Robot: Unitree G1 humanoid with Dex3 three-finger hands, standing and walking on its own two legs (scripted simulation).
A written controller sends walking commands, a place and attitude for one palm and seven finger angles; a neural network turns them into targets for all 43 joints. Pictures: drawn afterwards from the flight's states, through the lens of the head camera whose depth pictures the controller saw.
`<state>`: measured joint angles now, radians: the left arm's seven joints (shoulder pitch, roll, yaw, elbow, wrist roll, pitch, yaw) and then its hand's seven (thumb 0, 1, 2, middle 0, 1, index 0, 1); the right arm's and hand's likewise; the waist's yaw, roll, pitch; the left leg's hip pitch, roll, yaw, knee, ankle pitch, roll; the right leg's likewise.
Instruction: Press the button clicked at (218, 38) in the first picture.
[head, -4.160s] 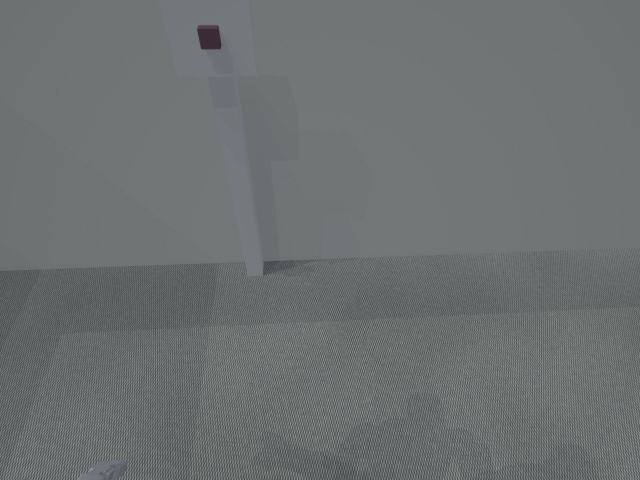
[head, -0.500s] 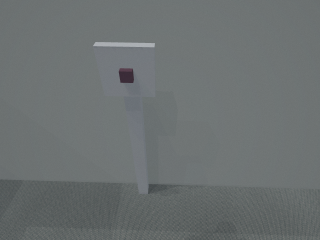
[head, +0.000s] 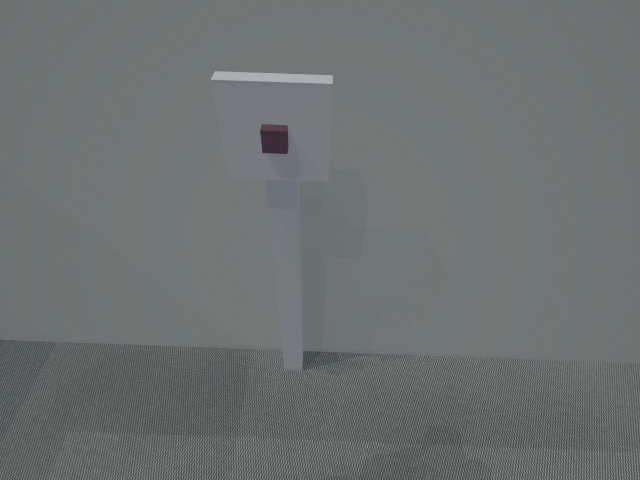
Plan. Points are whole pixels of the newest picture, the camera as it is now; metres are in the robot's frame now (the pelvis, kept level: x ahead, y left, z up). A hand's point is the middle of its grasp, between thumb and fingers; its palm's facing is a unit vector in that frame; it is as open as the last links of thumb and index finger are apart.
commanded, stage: look again from close up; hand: left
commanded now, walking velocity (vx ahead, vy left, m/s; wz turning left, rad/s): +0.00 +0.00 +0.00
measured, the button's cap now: (275, 138) +0.59 +0.11 +0.14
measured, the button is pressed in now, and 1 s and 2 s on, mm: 0 0 0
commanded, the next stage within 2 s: shuffle to correct the standing spot in 0.58 s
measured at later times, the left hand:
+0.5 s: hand out of the picture +0.01 +0.13 -0.17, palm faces +0.05 -0.99 -0.16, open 7.3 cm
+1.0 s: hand out of the picture +0.08 +0.11 -0.17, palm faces +0.04 -0.98 -0.19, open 7.3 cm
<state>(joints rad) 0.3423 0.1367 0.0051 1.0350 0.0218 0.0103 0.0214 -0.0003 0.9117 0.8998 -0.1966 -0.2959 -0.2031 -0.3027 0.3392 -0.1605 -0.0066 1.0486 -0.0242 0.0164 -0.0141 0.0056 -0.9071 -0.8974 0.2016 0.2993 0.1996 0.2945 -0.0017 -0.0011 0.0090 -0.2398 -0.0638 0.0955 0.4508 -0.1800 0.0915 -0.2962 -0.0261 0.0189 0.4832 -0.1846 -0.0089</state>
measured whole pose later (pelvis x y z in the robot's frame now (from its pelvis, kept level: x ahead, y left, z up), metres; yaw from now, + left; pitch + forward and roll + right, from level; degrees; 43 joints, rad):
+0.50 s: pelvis +0.03 -0.03 +0.00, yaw +1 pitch +0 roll +0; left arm 0.35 0.12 -0.01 1.07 0.01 -0.02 0.03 0.00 0.91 0.90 -0.20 -0.30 -0.20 -0.30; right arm 0.32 -0.16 0.00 1.06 -0.02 -0.01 -0.02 0.00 -0.91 -0.90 0.20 0.30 0.20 0.29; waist 0.00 0.00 -0.01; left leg -0.23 -0.04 0.07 0.44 -0.21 0.05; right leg -0.28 0.01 0.01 0.45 -0.17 -0.01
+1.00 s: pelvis +0.09 -0.06 +0.00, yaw +0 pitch +1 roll +1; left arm 0.35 0.14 0.01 1.05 0.02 -0.02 0.01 0.00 0.92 0.90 -0.20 -0.30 -0.20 -0.30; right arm 0.33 -0.16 -0.01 1.09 -0.02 -0.02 -0.04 0.00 -0.91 -0.90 0.20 0.30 0.20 0.29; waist -0.01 0.01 -0.01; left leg -0.18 0.02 0.06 0.49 -0.32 0.00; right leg -0.24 0.06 0.00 0.51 -0.29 -0.06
